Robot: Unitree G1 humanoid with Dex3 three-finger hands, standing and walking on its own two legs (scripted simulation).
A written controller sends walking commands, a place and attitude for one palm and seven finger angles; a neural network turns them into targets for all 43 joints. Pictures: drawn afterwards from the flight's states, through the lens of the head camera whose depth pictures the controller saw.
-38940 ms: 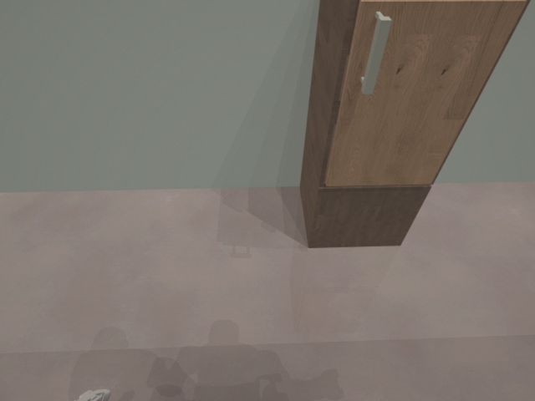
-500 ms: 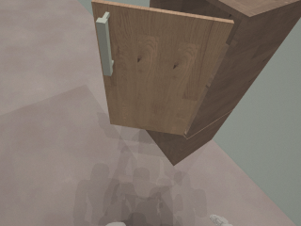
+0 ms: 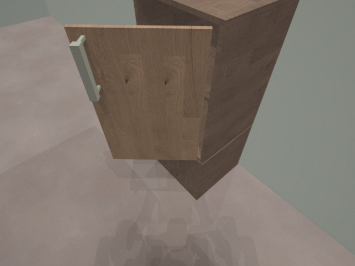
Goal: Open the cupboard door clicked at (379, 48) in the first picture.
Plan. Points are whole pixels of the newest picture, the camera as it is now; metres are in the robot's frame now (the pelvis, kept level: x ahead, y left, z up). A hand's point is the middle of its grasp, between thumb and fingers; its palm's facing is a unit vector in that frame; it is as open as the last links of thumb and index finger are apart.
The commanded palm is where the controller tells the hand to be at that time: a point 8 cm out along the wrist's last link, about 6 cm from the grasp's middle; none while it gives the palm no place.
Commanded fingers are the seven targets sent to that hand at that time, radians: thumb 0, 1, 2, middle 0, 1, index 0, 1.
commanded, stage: come to a stop and stand still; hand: left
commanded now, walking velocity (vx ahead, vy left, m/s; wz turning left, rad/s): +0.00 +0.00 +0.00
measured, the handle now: (88, 70) +0.60 +0.27 +0.14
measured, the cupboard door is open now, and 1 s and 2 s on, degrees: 48 48 48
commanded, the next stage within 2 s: look again from close up in 0.26 s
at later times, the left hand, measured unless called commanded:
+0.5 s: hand out of the picture +0.01 +0.17 -0.17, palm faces +0.02 -0.97 -0.23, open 7.4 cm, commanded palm none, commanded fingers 0.00 0.90 0.90 -0.20 -0.30 -0.20 -0.30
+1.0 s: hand out of the picture -0.01 +0.20 -0.17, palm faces +0.02 -0.97 -0.23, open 7.4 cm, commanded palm none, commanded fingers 0.00 0.90 0.90 -0.20 -0.30 -0.20 -0.30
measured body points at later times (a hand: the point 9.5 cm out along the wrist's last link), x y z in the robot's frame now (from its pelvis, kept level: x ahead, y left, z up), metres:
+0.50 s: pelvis +0.00 -0.01 +0.00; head +0.02 -0.02 +0.45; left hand +0.01 +0.22 -0.15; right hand +0.04 -0.26 -0.16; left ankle +0.02 +0.11 -0.74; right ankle -0.05 -0.13 -0.74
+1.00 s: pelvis -0.05 +0.00 +0.00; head -0.06 +0.01 +0.45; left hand -0.01 +0.25 -0.15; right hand +0.02 -0.25 -0.14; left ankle +0.02 +0.11 -0.74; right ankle -0.05 -0.13 -0.74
